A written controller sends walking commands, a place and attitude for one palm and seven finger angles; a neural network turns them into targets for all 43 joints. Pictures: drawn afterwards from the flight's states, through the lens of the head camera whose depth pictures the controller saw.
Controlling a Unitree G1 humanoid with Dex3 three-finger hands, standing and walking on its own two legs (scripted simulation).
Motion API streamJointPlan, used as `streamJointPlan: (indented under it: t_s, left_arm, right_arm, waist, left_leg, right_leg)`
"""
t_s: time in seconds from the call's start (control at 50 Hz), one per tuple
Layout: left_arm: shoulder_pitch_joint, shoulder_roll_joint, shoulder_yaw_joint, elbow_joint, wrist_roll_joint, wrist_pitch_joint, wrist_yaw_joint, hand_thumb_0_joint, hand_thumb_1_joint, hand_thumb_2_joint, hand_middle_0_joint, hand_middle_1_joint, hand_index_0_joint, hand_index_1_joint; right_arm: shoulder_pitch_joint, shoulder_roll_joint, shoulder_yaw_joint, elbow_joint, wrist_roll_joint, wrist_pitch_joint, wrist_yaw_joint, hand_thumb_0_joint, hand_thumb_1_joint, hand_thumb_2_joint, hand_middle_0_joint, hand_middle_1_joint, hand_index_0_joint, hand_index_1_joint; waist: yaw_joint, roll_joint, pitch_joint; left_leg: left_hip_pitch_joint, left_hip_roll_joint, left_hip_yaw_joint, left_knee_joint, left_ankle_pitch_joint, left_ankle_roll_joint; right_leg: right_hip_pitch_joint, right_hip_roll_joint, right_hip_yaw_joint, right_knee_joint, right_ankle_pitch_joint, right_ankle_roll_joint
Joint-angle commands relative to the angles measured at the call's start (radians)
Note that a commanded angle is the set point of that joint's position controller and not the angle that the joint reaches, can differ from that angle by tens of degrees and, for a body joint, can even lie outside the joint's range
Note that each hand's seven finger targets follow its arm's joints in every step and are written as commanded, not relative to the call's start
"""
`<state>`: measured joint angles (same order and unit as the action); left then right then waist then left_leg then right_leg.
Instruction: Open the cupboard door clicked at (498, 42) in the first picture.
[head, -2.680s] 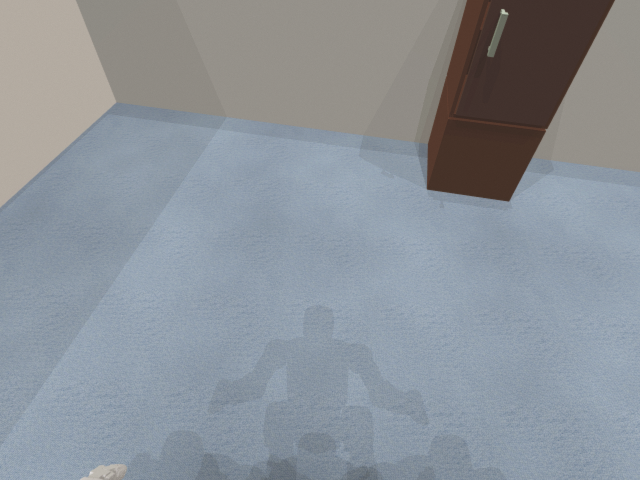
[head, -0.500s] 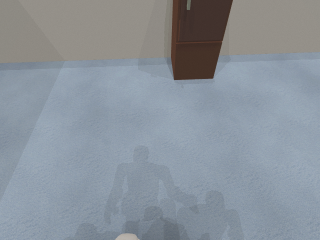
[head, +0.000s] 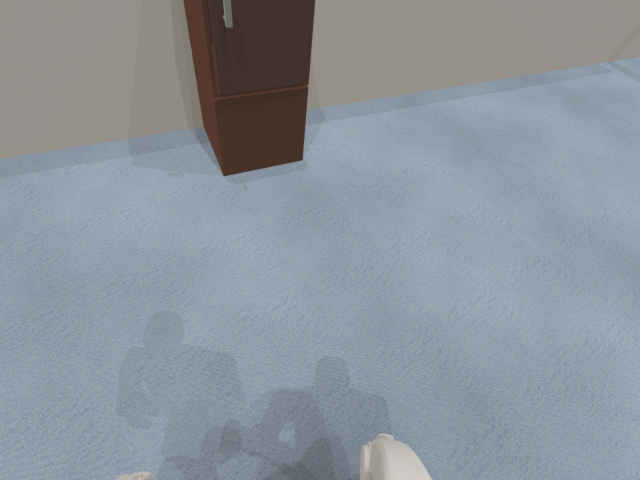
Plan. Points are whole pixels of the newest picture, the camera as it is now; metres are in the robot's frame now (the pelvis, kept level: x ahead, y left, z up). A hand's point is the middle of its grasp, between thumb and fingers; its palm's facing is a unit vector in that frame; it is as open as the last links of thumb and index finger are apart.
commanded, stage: walk to a spot facing it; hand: left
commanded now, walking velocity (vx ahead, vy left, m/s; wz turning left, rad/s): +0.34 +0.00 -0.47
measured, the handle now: (225, 0) +1.39 +0.35 -0.02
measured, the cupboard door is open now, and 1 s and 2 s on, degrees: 0 0 0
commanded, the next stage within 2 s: turn to face it in 1.46 s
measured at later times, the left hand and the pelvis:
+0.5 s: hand (213, 363) +0.31 +0.18 -0.17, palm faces -0.16 -0.96 -0.23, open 7.2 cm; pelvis +0.22 -0.01 -0.01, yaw -12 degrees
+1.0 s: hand (277, 244) +0.57 +0.10 -0.17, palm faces -0.40 -0.90 -0.17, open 7.3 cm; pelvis +0.44 -0.04 +0.00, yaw -25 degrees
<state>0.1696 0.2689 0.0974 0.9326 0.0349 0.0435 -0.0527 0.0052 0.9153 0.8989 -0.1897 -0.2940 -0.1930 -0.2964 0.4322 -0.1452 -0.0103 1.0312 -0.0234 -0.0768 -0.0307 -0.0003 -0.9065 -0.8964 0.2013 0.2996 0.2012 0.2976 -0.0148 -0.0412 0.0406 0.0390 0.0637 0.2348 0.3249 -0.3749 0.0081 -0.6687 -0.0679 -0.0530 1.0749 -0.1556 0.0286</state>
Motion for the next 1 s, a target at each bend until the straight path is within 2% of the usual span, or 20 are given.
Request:
streamJointPlan:
  t_s: [0.0, 0.08, 0.1, 0.12, 0.14, 0.16, 0.18, 0.24, 0.3, 0.36, 0.46, 0.52, 0.54, 0.56, 0.58, 0.6, 0.64, 0.72, 0.9, 0.98]
  left_arm:
    - [-0.225, -0.046, -0.038, -0.11, -0.003, -0.038, -0.014, 0.0, 0.9, 0.9, -0.2, -0.3, -0.2, -0.3]
    - [-0.067, -0.007, -0.027, -0.059, -0.003, -0.055, 0.001, 0.0, 0.9, 0.9, -0.2, -0.3, -0.2, -0.3]
    - [0.038, 0.026, -0.018, -0.027, 0.001, -0.062, 0.008, 0.0, 0.9, 0.9, -0.2, -0.3, -0.2, -0.3]
    - [0.177, 0.081, -0.001, 0.017, 0.005, -0.074, 0.015, 0.0, 0.9, 0.9, -0.2, -0.3, -0.2, -0.3]
    - [0.293, 0.189, 0.02, 0.04, -0.001, -0.083, 0.03, 0.0, 0.9, 0.9, -0.2, -0.3, -0.2, -0.3]
    - [0.334, 0.234, 0.026, 0.058, -0.031, -0.082, 0.039, 0.0, 0.9, 0.9, -0.2, -0.3, -0.2, -0.3]
    - [0.279, 0.228, 0.026, 0.035, -0.033, -0.084, 0.046, 0.0, 0.9, 0.9, -0.2, -0.3, -0.2, -0.3]
    - [0.085, 0.096, -0.007, 0.006, -0.023, -0.096, 0.062, 0.0, 0.9, 0.9, -0.2, -0.3, -0.2, -0.3]
    - [0.032, 0.07, -0.015, 0.019, -0.008, -0.11, 0.059, 0.0, 0.9, 0.9, -0.2, -0.3, -0.2, -0.3]
    - [0.06, 0.054, -0.014, 0.024, -0.013, -0.113, 0.05, 0.0, 0.9, 0.9, -0.2, -0.3, -0.2, -0.3]
    - [0.117, 0.086, -0.009, 0.041, -0.01, -0.11, 0.049, 0.0, 0.9, 0.9, -0.2, -0.3, -0.2, -0.3]
    - [0.117, 0.091, -0.005, 0.04, -0.015, -0.101, 0.05, 0.0, 0.9, 0.9, -0.2, -0.3, -0.2, -0.3]
    - [0.108, 0.069, -0.007, 0.032, -0.017, -0.099, 0.049, 0.0, 0.9, 0.9, -0.2, -0.3, -0.2, -0.3]
    - [0.145, 0.007, -0.013, 0.019, -0.025, -0.097, 0.041, 0.0, 0.9, 0.9, -0.2, -0.3, -0.2, -0.3]
    - [0.124, -0.02, -0.023, -0.006, -0.023, -0.107, 0.038, 0.0, 0.9, 0.9, -0.2, -0.3, -0.2, -0.3]
    - [0.095, 0.008, -0.02, -0.007, -0.014, -0.102, 0.046, 0.0, 0.9, 0.9, -0.2, -0.3, -0.2, -0.3]
    - [0.062, -0.001, -0.009, 0.011, -0.007, -0.094, 0.03, 0.0, 0.9, 0.9, -0.2, -0.3, -0.2, -0.3]
    - [0.148, -0.051, -0.008, 0.051, -0.001, -0.058, 0.022, 0.0, 0.9, 0.9, -0.2, -0.3, -0.2, -0.3]
    - [-0.057, -0.085, -0.019, -0.001, -0.003, -0.052, 0.01, 0.0, 0.9, 0.9, -0.2, -0.3, -0.2, -0.3]
    - [-0.037, -0.064, -0.019, 0.011, -0.001, -0.069, 0.012, 0.0, 0.9, 0.9, -0.2, -0.3, -0.2, -0.3]
  right_arm:
    - [0.141, -0.142, -0.032, 0.014, -0.006, -0.011, -0.013, 0.0, -0.9, -0.9, 0.2, 0.3, 0.2, 0.3]
    - [0.101, -0.2, -0.048, 0.022, 0.003, -0.005, -0.01, 0.0, -0.9, -0.9, 0.2, 0.3, 0.2, 0.3]
    - [0.079, -0.212, -0.051, 0.014, 0.006, -0.004, -0.007, 0.0, -0.9, -0.9, 0.2, 0.3, 0.2, 0.3]
    - [0.055, -0.2, -0.045, 0.002, 0.015, -0.003, 0.001, 0.0, -0.9, -0.9, 0.2, 0.3, 0.2, 0.3]
    - [0.073, -0.124, -0.034, -0.024, 0.034, -0.004, 0.009, 0.0, -0.9, -0.9, 0.2, 0.3, 0.2, 0.3]
    - [0.002, -0.114, -0.037, -0.062, 0.033, -0.014, -0.001, 0.0, -0.9, -0.9, 0.2, 0.3, 0.2, 0.3]
    - [-0.028, -0.137, -0.045, -0.072, 0.022, -0.014, 0.003, 0.0, -0.9, -0.9, 0.2, 0.3, 0.2, 0.3]
    - [-0.071, -0.109, -0.045, -0.05, -0.001, 0.026, 0.011, 0.0, -0.9, -0.9, 0.2, 0.3, 0.2, 0.3]
    - [0.023, -0.065, -0.043, -0.028, -0.006, 0.053, 0.021, 0.0, -0.9, -0.9, 0.2, 0.3, 0.2, 0.3]
    - [-0.055, -0.066, -0.046, -0.06, -0.008, 0.052, 0.034, 0.0, -0.9, -0.9, 0.2, 0.3, 0.2, 0.3]
    - [-0.226, -0.081, -0.049, -0.122, -0.003, 0.025, 0.053, 0.0, -0.9, -0.9, 0.2, 0.3, 0.2, 0.3]
    - [-0.179, -0.117, -0.061, -0.108, -0.003, 0.011, 0.047, 0.0, -0.9, -0.9, 0.2, 0.3, 0.2, 0.3]
    - [-0.073, -0.159, -0.072, -0.076, -0.006, 0.005, 0.037, 0.0, -0.9, -0.9, 0.2, 0.3, 0.2, 0.3]
    - [0.041, -0.261, -0.095, -0.047, -0.023, -0.002, 0.027, 0.0, -0.9, -0.9, 0.2, 0.3, 0.2, 0.3]
    - [0.128, -0.317, -0.1, -0.036, -0.023, 0.007, 0.028, 0.0, -0.9, -0.9, 0.2, 0.3, 0.2, 0.3]
    - [0.08, -0.279, -0.091, -0.035, -0.017, 0.012, 0.021, 0.0, -0.9, -0.9, 0.2, 0.3, 0.2, 0.3]
    - [-0.057, -0.183, -0.066, -0.069, -0.012, 0.005, 0.02, 0.0, -0.9, -0.9, 0.2, 0.3, 0.2, 0.3]
    - [-0.103, -0.126, -0.053, -0.051, -0.004, -0.016, 0.01, 0.0, -0.9, -0.9, 0.2, 0.3, 0.2, 0.3]
    - [0.019, -0.136, -0.065, 0.025, -0.01, -0.006, 0.013, 0.0, -0.9, -0.9, 0.2, 0.3, 0.2, 0.3]
    - [0.027, -0.161, -0.069, 0.04, -0.013, 0.005, 0.013, 0.0, -0.9, -0.9, 0.2, 0.3, 0.2, 0.3]
  waist:
    - [-0.059, 0.185, 0.119]
    - [0.034, 0.222, -0.003]
    - [0.086, 0.216, -0.062]
    - [0.153, 0.185, -0.141]
    - [0.18, -0.026, -0.273]
    - [0.175, -0.051, -0.32]
    - [0.156, -0.043, -0.287]
    - [0.03, 0.094, -0.04]
    - [-0.048, 0.007, -0.044]
    - [-0.026, -0.072, -0.009]
    - [0.025, -0.086, 0.02]
    - [-0.013, -0.025, 0.015]
    - [-0.061, 0.044, -0.029]
    - [-0.095, 0.251, -0.116]
    - [-0.114, 0.351, -0.124]
    - [-0.102, 0.317, -0.101]
    - [-0.046, 0.145, 0.041]
    - [0.023, 0.158, 0.03]
    - [-0.034, 0.194, 0.081]
    - [-0.011, 0.187, 0.042]
  left_leg:
    - [0.076, 0.222, -0.056, -0.061, 0.805, 0.047]
    - [0.068, 0.247, 0.028, 0.191, 1.239, 0.049]
    - [0.004, 0.24, 0.029, 0.346, 1.206, 0.034]
    - [-0.207, 0.234, 0.033, 0.577, 0.98, 0.003]
    - [-0.537, 0.094, 0.021, 0.941, 0.101, -0.04]
    - [-0.703, 0.019, -0.101, 1.17, -0.228, -0.042]
    - [-0.716, 0.063, -0.217, 1.185, -0.112, -0.036]
    - [-0.624, 0.148, -0.221, 1.017, 0.014, -0.048]
    - [-0.531, 0.135, -0.184, 0.836, 0.052, -0.066]
    - [-0.554, 0.115, -0.156, 0.683, 0.156, -0.076]
    - [-0.475, 0.071, -0.135, 0.404, 0.163, -0.06]
    - [-0.257, 0.022, -0.097, 0.229, 0.175, -0.054]
    - [-0.091, 0.047, -0.14, 0.166, 0.145, -0.038]
    - [0.101, 0.266, -0.422, 0.059, 0.03, 0.038]
    - [0.113, 0.451, -0.664, -0.087, -0.051, 0.123]
    - [0.029, 0.473, -0.701, -0.124, -0.163, 0.137]
    - [-0.152, 0.392, -0.516, -0.163, -0.17, 0.102]
    - [-0.221, 0.291, -0.206, -0.154, 0.115, 0.066]
    - [-0.084, 0.282, -0.032, -0.127, 0.339, 0.091]
    - [-0.04, 0.289, 0.015, 0.012, 0.548, 0.072]
  right_leg:
    - [-0.071, 0.038, -0.11, -0.244, -0.027, -0.034]
    - [0.254, 0.13, -0.164, -0.407, -0.085, -0.114]
    - [0.425, 0.135, -0.156, -0.467, -0.071, -0.129]
    - [0.733, 0.077, -0.093, -0.529, 0.014, -0.163]
    - [1.025, -0.238, 0.341, -0.57, 0.113, -0.288]
    - [1.068, -0.385, 0.596, -0.661, 0.323, -0.379]
    - [0.946, -0.361, 0.555, -0.716, 0.24, -0.319]
    - [0.495, -0.244, 0.317, -0.792, 0.138, -0.265]
    - [0.347, -0.153, 0.178, -0.815, 0.097, -0.227]
    - [0.334, -0.096, 0.155, -0.837, 0.011, -0.214]
    - [0.381, -0.124, 0.215, -0.803, -0.07, -0.205]
    - [0.345, -0.094, 0.208, -0.699, -0.07, -0.17]
    - [0.286, -0.046, 0.175, -0.533, -0.016, -0.145]
    - [0.123, 0.064, 0.073, -0.236, -0.149, -0.094]
    - [0.013, 0.113, 0.008, 0.033, -0.412, -0.068]
    - [-0.028, 0.053, 0.077, 0.174, -0.384, -0.073]
    - [-0.046, -0.022, 0.08, 0.219, -0.215, -0.066]
    - [0.041, -0.05, 0.051, 0.147, -0.081, -0.035]
    - [0.051, -0.044, -0.072, -0.298, -0.039, -0.023]
    - [0.207, 0.021, -0.125, -0.431, -0.09, -0.067]
